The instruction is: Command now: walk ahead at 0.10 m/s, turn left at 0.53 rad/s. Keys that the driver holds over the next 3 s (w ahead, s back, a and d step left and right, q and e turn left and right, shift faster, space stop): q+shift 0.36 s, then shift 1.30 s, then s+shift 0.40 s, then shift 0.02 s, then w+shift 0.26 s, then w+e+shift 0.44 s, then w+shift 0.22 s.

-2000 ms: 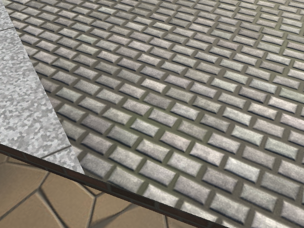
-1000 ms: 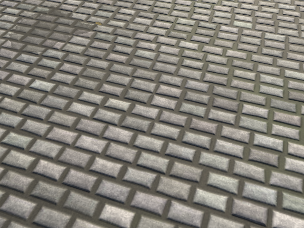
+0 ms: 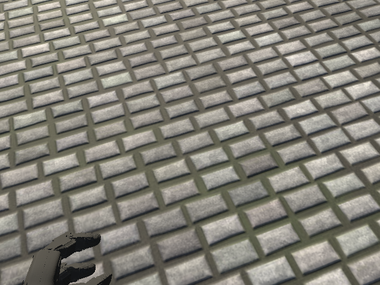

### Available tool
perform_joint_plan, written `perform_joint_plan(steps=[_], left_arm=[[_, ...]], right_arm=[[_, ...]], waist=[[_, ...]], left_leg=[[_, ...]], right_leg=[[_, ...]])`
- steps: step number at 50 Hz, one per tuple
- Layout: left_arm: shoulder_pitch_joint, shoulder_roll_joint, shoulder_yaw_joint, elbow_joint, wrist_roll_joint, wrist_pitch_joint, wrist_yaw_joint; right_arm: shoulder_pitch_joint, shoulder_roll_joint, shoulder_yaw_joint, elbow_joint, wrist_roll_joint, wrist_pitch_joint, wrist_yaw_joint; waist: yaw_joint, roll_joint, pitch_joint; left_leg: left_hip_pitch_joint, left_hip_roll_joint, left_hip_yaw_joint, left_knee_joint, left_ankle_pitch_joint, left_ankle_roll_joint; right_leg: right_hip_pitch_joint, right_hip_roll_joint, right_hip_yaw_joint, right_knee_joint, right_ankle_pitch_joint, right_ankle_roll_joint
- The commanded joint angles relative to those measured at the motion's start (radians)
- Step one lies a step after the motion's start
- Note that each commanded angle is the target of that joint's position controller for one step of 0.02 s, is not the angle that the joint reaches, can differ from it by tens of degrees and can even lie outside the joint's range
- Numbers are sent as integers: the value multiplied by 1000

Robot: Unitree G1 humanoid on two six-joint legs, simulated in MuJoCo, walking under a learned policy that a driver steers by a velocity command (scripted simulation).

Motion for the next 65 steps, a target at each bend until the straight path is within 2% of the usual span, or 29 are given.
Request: perform_joint_plan(steps=[1, 2, 3, 4, 5, 7, 10, 13, 16, 18, 20, 21, 22, 23, 24, 26, 27, 29, 33, 37, 40, 41, 42, 43, 44, 45, 47, 55, 65], left_arm=[[213, 168, 69, -19, 13, 18, 12], [215, 241, 85, -24, 47, 28, 15], [186, 212, 85, -24, 73, 20, 11], [103, 144, 65, -46, 65, 9, 14], [28, 104, 56, -53, 44, 1, 15], [-20, 79, 50, -56, 21, -9, 19], [38, 86, 59, -21, 23, -5, 31], [89, 131, 84, 10, 17, 8, 34], [107, 187, 112, 29, 7, 9, 21], [111, 196, 122, 39, -13, 2, 11], [144, 166, 119, 67, -35, -6, 3], [197, 123, 109, 83, -17, -9, -6], [185, 71, 82, 20, 37, -11, -15], [70, 131, 99, 10, 22, -14, -6], [34, 156, 106, 12, -8, -7, 2], [81, 139, 105, 49, -1, 12, 24], [114, 142, 107, 61, 6, 18, 26], [171, 132, 103, 83, 3, 22, 22], [159, 88, 78, 85, 1, 21, 16], [159, 104, 77, 81, -3, 19, 6], [209, 77, 70, 97, 4, 6, -4], [220, 93, 68, 96, 22, -1, -5], [222, 162, 80, 84, 31, -4, -1], [177, 151, 80, 101, 18, -5, -4], [139, 85, 65, 81, 14, -10, -10], [139, 75, 62, 82, 18, -14, -11], [159, 93, 65, 86, 16, -25, -8], [187, 65, 55, 90, 11, -22, 5], [190, 45, 51, 124, 8, -25, 0]], right_arm=[[-115, -88, -22, -122, 9, -7, -5], [-64, -25, -7, -146, 14, -11, -4], [-65, -101, -27, -159, 7, -21, -6], [-35, -156, -47, -138, 12, -11, -11], [20, -166, -57, -106, 8, 8, -20], [59, -139, -57, -89, -7, 38, -29], [-29, -76, -34, -144, 0, 42, -20], [-107, -30, -7, -192, -4, 37, 11], [-113, -59, -11, -209, -2, 39, 36], [-98, -79, -22, -211, 1, 48, 44], [-34, -86, -35, -188, -7, 52, 36], [20, -158, -59, -178, -10, 48, 21], [8, -293, -80, -214, -28, 41, 4], [32, -247, -67, -226, -62, 22, 13], [14, -215, -50, -210, -67, 7, 18], [-113, -142, -27, -211, -25, 5, 5], [-155, -131, -18, -217, -21, 7, 0], [-188, -111, -5, -217, -32, 5, -5], [-191, -95, 2, -192, -34, 3, -10], [-179, -96, 3, -161, -36, 8, 3], [-196, -55, 21, -137, -21, 6, 9], [-162, -28, 30, -124, -28, -2, 9], [-117, -15, 33, -120, -48, -13, 14], [-91, -1, 32, -120, -52, -17, 18], [-146, -35, 27, -110, -59, -13, 15], [-185, -50, 18, -113, -52, -7, 13], [-187, -32, 19, -110, -47, 5, 9], [-140, 2, 17, -63, -40, -6, 6], [-105, 2, 10, -15, -36, -4, -12]], waist=[[164, 38, -171], [132, -199, -220], [122, -258, -195], [85, -211, -143], [49, -178, -105], [35, -139, -83], [72, -112, -93], [111, -128, -135], [113, -162, -151], [98, -172, -147], [62, -116, -155], [59, 54, -163], [94, 408, -175], [-17, 282, -284], [-8, 179, -245], [61, 102, -186], [88, 117, -182], [115, 117, -194], [94, 121, -177], [71, 147, -135], [118, 115, -111], [110, 77, -128], [62, -50, -145], [13, -197, -150], [49, -160, -121], [70, -123, -98], [85, -94, -77], [97, -9, -81], [89, -2, -72]], left_leg=[[-210, 111, -237, 27, -405, 76], [-335, -13, -28, 304, -548, 29], [-351, 50, 38, 537, -496, -11], [-333, 88, 44, 648, -427, -32], [-319, 99, 61, 721, -375, -54], [-310, 118, 92, 871, -297, -94], [-328, 162, 123, 771, -213, -121], [-247, 195, 148, 552, -217, -114], [-106, 178, 207, 389, -245, -71], [-44, 164, 228, 272, -232, -34], [149, 104, 236, 48, -86, 26], [337, 175, 91, -33, 220, 80], [489, 480, -303, -5, 643, 261], [439, 533, -340, -52, 595, 379], [394, 474, -236, -60, 489, 336], [318, 380, -128, -55, 346, 236], [252, 357, -91, -60, 375, 228], [220, 330, -53, -75, 360, 227], [218, 319, -54, -83, 230, 228], [155, 326, -105, -85, 109, 250], [106, 282, -104, -47, 42, 201], [73, 243, -92, -30, -30, 148], [29, 163, -30, 41, -156, 92], [95, 105, 58, 32, -223, 45], [148, 112, 61, 27, -186, 22], [137, 108, 60, 31, -165, 27], [126, 114, 44, 26, -131, 43], [119, 124, 33, 14, -73, 39], [167, 132, 34, 21, -20, 31]], right_leg=[[447, -143, 71, -224, 49, -97], [483, -418, 325, -306, 14, -233], [356, -489, 427, -371, 8, -317], [288, -426, 338, -375, -15, -298], [243, -350, 224, -369, 19, -254], [207, -297, 75, -349, 173, -231], [271, -283, -32, -330, 269, -245], [334, -314, -85, -301, 315, -256], [317, -353, -127, -277, 357, -244], [326, -377, -144, -234, 355, -214], [245, -331, -204, -97, 279, -130], [76, -251, -290, 107, 110, -45], [-266, -110, -317, 442, -437, 57], [-308, -75, -135, 608, -457, 54], [-303, -91, -103, 649, -378, 30], [-290, -112, -85, 584, -229, 21], [-222, -100, -96, 592, -175, 27], [-154, -82, -104, 558, -108, 37], [-66, -92, -91, 290, -82, 38], [57, -78, -108, 116, -129, 23], [223, -63, -129, -179, 68, -12], [313, -104, -73, -217, 194, -29], [374, -204, 16, -197, 394, -68], [257, -226, 41, -202, 235, -131], [191, -190, 28, -225, 88, -124], [182, -160, -4, -220, 31, -96], [184, -138, -30, -205, 20, -71], [229, -111, -60, -160, 74, -72], [216, -93, -73, -167, 98, -71]])
Next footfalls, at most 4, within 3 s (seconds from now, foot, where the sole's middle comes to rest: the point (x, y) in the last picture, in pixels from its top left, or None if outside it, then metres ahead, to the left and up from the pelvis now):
0.02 right None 0.12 -0.11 -0.77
0.42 left None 0.04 0.16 -0.77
0.82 right None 0.14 -0.05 -0.77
2.04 left None -0.07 0.14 -0.77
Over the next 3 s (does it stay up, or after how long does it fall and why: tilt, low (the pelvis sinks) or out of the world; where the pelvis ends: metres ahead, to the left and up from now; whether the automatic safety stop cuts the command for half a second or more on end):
stays up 0.13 0.07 0.00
